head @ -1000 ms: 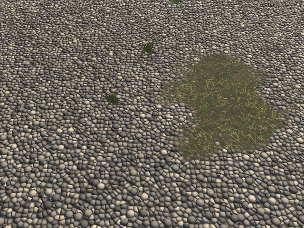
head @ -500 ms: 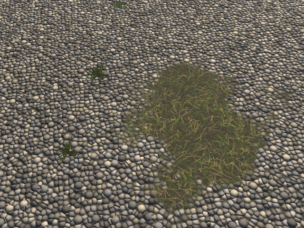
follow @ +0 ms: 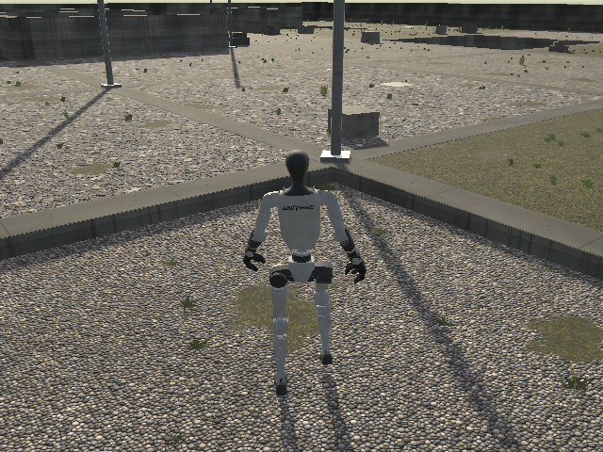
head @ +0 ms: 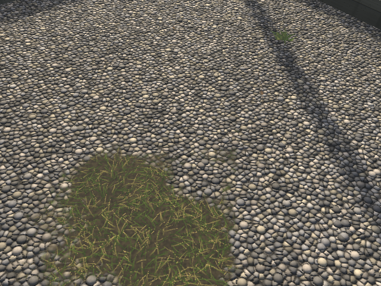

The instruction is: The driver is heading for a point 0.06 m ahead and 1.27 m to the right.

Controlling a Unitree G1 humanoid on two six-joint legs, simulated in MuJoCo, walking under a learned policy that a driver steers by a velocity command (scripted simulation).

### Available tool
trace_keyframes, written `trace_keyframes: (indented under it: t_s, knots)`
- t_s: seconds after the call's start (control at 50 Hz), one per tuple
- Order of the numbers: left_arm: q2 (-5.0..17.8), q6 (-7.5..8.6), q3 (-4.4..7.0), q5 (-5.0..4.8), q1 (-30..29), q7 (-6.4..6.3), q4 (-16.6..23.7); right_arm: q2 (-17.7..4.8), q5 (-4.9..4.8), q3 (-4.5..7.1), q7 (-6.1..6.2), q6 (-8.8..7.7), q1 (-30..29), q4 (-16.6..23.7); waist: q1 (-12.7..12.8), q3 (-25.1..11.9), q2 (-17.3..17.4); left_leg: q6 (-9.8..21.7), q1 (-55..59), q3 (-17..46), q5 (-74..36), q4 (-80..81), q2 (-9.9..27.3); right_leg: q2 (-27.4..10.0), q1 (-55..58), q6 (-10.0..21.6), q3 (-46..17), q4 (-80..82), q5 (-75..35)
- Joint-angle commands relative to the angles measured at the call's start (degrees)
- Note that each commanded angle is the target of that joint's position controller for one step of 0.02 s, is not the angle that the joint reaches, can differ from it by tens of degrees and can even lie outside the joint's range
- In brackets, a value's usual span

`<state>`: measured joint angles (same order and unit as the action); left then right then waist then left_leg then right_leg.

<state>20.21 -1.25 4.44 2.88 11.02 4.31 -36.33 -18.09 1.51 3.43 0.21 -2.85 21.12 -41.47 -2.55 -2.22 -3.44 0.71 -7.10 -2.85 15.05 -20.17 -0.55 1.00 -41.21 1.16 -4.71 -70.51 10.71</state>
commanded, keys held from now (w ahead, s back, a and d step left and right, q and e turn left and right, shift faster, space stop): w+e+shift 1.00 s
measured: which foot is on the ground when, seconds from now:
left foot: down 0.00-0.30, up 0.32-0.70, down 0.72-1.00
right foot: up 0.00-0.28, down 0.30-0.70, up 0.72-1.00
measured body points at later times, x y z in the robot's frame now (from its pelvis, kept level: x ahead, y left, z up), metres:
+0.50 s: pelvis +0.37 -0.14 -0.02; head +0.40 -0.14 +0.43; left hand +0.56 +0.09 -0.14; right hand +0.37 -0.43 -0.11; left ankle +0.46 +0.02 -0.66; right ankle +0.31 -0.14 -0.74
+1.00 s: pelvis +0.77 -0.37 -0.01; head +0.78 -0.39 +0.43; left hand +1.12 -0.44 -0.06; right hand +0.50 -0.50 -0.14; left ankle +0.80 -0.20 -0.74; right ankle +0.77 -0.53 -0.66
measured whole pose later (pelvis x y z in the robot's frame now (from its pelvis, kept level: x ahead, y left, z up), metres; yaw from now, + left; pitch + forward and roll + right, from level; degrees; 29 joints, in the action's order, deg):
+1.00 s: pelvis +0.77 -0.37 -0.01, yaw -57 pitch +0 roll +3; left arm 19.9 -0.5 2.2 1.8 0.7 4.5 -35.5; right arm -18.6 1.6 3.8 -0.2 -4.9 28.2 -50.3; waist -3.4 1.7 -2.5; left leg -2.8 3.9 -14.6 21.2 -17.9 1.2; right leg -3.1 -44.9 6.9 2.1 -63.6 6.0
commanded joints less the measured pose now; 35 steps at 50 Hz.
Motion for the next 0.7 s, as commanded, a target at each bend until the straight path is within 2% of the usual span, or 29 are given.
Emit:
trace_keyframes:
  t_s: [0.02, 0.08, 0.14, 0.18, 0.2, 0.22, 0.24, 0.26, 0.28, 0.3, 0.32, 0.34, 0.36, 0.38, 0.4, 0.42, 0.44, 0.46, 0.48, 0.52, 0.54, 0.58, 0.62, 0.64, 0.66, 0.68, 0.7]
  knots:
    - [2.3, 0.32, 0.25, -0.27, -6.7, 0.49, 5.2, -5.9, -0.04, 1.31, -0.29, -1.71, 1.1, 2.0, -0.7, 6.2, 9.8, 3.2, 4.6, 9.2, 7.5, 12.6, 14.0, -2.5, -12.4, -0.3, -1.0, -1.6, -4.7]
    - [1.9, 0.35, -0.16, -0.36, -11.6, 1.16, 6.0, -5.6, 0.23, 1.19, -0.25, -2.11, 4.9, -0.2, -2.4, 8.9, 9.6, 2.6, 7.6, 3.1, 2.2, 13.6, 14.2, -3.0, -13.8, 0.5, 1.7, 4.3, -6.2]
    - [0.4, 0.73, -1.23, -0.25, -18.2, 2.29, 7.8, -5.6, 0.52, 1.04, 0.34, -2.18, 8.6, -2.9, -4.2, 12.2, 9.1, 2.0, 11.5, -2.3, -4.3, 15.1, 14.8, -4.1, -13.7, 2.6, 7.3, 13.2, -4.8]
    - [-1.1, 0.97, -2.21, -0.32, -21.9, 2.68, 9.2, -6.0, 0.84, 0.98, 0.82, -2.00, 11.5, -5.1, -5.0, 13.3, 9.2, 1.3, 15.3, -6.2, -16.9, 13.8, 15.4, -3.9, -12.2, 4.8, 11.4, 18.7, -1.2]
    - [-1.8, 1.05, -2.68, -0.36, -22.2, 2.54, 9.5, -6.2, 0.95, 0.85, 1.07, -1.84, 11.5, -5.9, -4.0, 12.9, 9.2, 0.8, 15.9, -9.1, -28.8, 11.5, 15.2, -2.7, -8.6, 6.3, 13.5, 22.1, 0.9]
    - [-2.3, 1.05, -2.94, -0.49, -20.5, 2.12, 9.1, -6.8, 0.91, 0.73, 1.39, -1.68, 10.3, -6.1, -1.9, 11.1, 9.8, 0.0, 14.7, -12.2, -47.6, 7.7, 14.7, 0.0, -1.1, 8.0, 16.4, 25.5, 2.8]
    - [-1.8, 1.02, -2.69, -0.58, -17.8, 1.52, 8.2, -8.3, 0.70, 0.88, 1.84, -1.37, 10.6, -6.6, 0.3, 7.8, 11.0, 0.0, 15.1, -13.0, -67.5, 2.0, 15.5, 3.5, 5.7, 9.2, 18.8, 26.1, 5.1]
    - [-0.1, 1.16, -1.93, -0.66, -10.9, 0.94, 6.6, -10.7, 0.73, 1.34, 2.25, -0.71, 10.0, -6.6, 4.7, 3.3, 12.6, 0.4, 14.8, -13.0, -79.3, -7.8, 17.0, 5.9, 14.1, 10.5, 18.6, 26.5, 8.3]
    - [2.4, 1.53, -0.63, -0.88, 0.0, 0.25, 3.6, -12.5, 0.45, 1.70, 2.30, -0.35, 8.4, -5.9, 9.9, -2.5, 13.5, 1.6, 9.9, -12.3, -81.1, -20.8, 18.4, 7.6, 27.8, 12.5, 16.4, 27.8, 9.6]
    - [5.8, 1.95, 1.40, -0.73, 13.5, -1.01, -0.9, -12.8, 0.40, 1.70, 1.82, -0.39, 5.5, -4.6, 16.3, -8.6, 11.2, 1.1, -2.1, -12.0, -68.9, -38.6, 17.6, 7.3, 47.4, 14.6, 10.5, 34.4, 8.2]
    - [12.1, 0.93, 3.83, -2.28, 9.9, -2.31, -1.1, -6.2, -0.04, 0.50, 0.26, -0.90, 5.1, -1.0, 10.6, -11.7, -6.2, -2.4, -30.1, -11.2, -3.8, -60.3, 6.0, -6.4, 68.3, 18.5, -15.3, 41.6, 22.8]
    - [16.1, 0.19, 4.45, -1.35, 11.8, -2.85, 1.4, -7.9, -0.42, 0.17, -0.33, -2.41, 0.4, 5.2, 10.8, -19.2, -4.2, -3.2, -41.0, -0.2, 9.2, -73.6, 0.7, -16.9, 73.1, 25.0, -41.5, 49.9, 24.5]
    - [14.1, 0.11, 4.14, -1.06, 15.0, -3.82, -0.7, -8.8, -0.40, 0.30, -0.40, -3.40, -8.3, 6.9, 13.1, -13.6, 4.2, -2.3, -45.8, 5.6, 3.8, -71.8, 3.8, -15.0, 70.0, 22.9, -36.7, 52.1, 14.2]
    - [12.4, 0.89, 3.74, -1.58, 14.3, -4.40, -3.1, -6.8, -0.65, -0.60, -0.20, -3.91, -7.3, 7.1, 9.5, -4.7, 5.5, -2.0, -44.4, 5.4, 3.4, -65.2, 6.3, -14.1, 59.6, 21.5, -31.7, 54.0, 6.4]
    - [10.2, 1.95, 3.02, -1.54, 12.1, -4.91, -3.7, -6.2, 0.35, -0.88, -0.20, -3.49, -7.0, 6.7, 6.1, 0.0, 8.0, -2.2, -40.4, 6.0, 4.7, -58.7, 8.5, -10.8, 50.2, 19.5, -25.8, 54.3, 1.9]
    - [8.7, 2.65, 2.25, -1.52, 8.2, -5.30, -3.4, -5.8, 1.88, -0.93, -0.28, -2.27, -4.9, 5.3, 2.6, 3.1, 9.3, -2.6, -36.4, 5.9, 6.7, -56.3, 9.2, -6.8, 43.0, 18.0, -20.1, 54.5, -1.1]
    - [7.4, 3.31, 1.50, -1.88, 6.8, -5.33, -2.8, -5.6, 2.62, -1.10, -0.61, -0.93, -1.7, 5.0, 0.3, 3.6, 5.5, -3.5, -33.5, 5.9, 8.2, -53.9, 9.6, -6.0, 37.7, 19.2, -19.3, 55.4, -2.7]
    - [6.0, 4.04, 0.95, -2.50, 6.8, -5.02, -3.1, -5.6, 3.01, -1.05, -0.82, 0.10, -2.4, 5.1, -0.3, 5.1, 4.7, -4.4, -32.7, 5.4, 10.4, -51.2, 10.2, -4.6, 33.6, 19.5, -18.4, 56.6, -2.9]
    - [5.8, 4.68, 0.77, -2.79, 7.0, -4.66, -3.4, -5.0, 2.94, -1.21, -0.97, 0.75, -5.2, 6.4, -0.4, 6.9, 3.8, -5.1, -31.5, 4.4, 10.9, -46.8, 10.1, -3.4, 28.3, 19.5, -17.3, 58.5, -1.2]
    - [6.2, 5.56, 0.88, -2.25, 6.8, -4.32, -3.6, -3.8, 2.19, -1.90, -1.42, 0.77, -14.2, 9.9, 1.0, 10.9, 2.7, -6.0, -29.9, 1.8, 2.1, -36.8, 9.0, -0.8, 21.0, 18.7, -16.6, 61.8, -2.7]
    - [6.5, 5.81, 1.08, -2.06, 6.9, -4.10, -3.8, -2.9, 1.72, -2.32, -1.68, 0.56, -17.1, 10.9, 1.6, 11.2, 2.5, -5.8, -26.9, 1.7, -4.5, -31.4, 8.1, 0.4, 19.0, 17.6, -15.8, 61.9, -6.2]
    - [7.5, 6.22, 1.66, -2.55, 8.5, -3.67, -4.7, -2.3, 0.81, -2.66, -2.07, 0.15, -19.5, 11.4, 3.3, 9.3, 1.5, -4.5, -19.5, 1.6, -16.3, -21.9, 5.6, 0.3, 19.6, 15.2, -15.6, 61.6, -16.6]
    - [8.7, 6.34, 2.06, -3.35, 10.1, -3.70, -5.9, -3.3, 0.21, -2.38, -1.92, -0.04, -20.8, 11.6, 4.5, 7.0, 1.2, -2.8, -14.7, 1.8, -20.1, -16.6, 3.6, -1.6, 25.0, 13.5, -17.0, 60.4, -24.8]
    - [9.3, 6.20, 2.23, -3.44, 10.2, -3.95, -6.2, -4.4, 0.13, -2.02, -1.63, -0.07, -19.9, 11.3, 4.1, 5.6, 1.4, -2.1, -11.9, 2.2, -18.8, -14.0, 2.4, -1.9, 28.7, 12.3, -17.3, 57.5, -30.3]
    - [10.5, 6.09, 2.50, -3.38, 10.3, -4.21, -6.5, -6.0, 0.12, -1.32, -1.10, -0.10, -16.3, 10.2, 2.5, 2.5, 1.7, -1.6, -7.0, 2.5, -15.5, -12.8, 0.6, -1.6, 32.3, 10.8, -17.4, 51.7, -39.7]
    - [12.4, 5.97, 2.85, -2.89, 9.6, -4.19, -6.7, -8.9, -0.11, -0.04, -0.28, -0.26, -8.9, 8.3, -1.5, -2.8, 2.0, -1.1, 1.6, 2.6, -9.9, -13.8, -0.8, -1.6, 33.5, 9.2, -17.2, 41.3, -45.8]
    - [13.5, 6.08, 3.03, -2.27, 6.2, -3.88, -6.3, -11.0, -0.38, 1.22, 0.95, -0.21, 3.2, 5.7, -9.2, -7.9, 2.1, -0.8, 15.0, 2.2, -6.3, -13.9, 0.7, 0.0, 28.1, 7.9, -16.0, 26.7, -44.6]
Keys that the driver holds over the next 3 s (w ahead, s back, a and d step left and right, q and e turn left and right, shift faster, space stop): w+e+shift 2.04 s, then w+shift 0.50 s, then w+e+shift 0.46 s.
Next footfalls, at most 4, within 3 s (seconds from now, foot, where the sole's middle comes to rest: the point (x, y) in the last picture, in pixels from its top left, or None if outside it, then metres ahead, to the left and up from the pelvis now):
0.30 right None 0.35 -0.15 -0.78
0.72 left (235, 212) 0.83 -0.22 -0.78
1.16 right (338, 192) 0.92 -0.69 -0.78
1.56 left None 1.18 -1.08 -0.78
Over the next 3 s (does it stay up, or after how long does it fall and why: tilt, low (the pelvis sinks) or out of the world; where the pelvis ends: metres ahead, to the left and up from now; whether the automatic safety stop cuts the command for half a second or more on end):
stays up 0.42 -2.07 -0.03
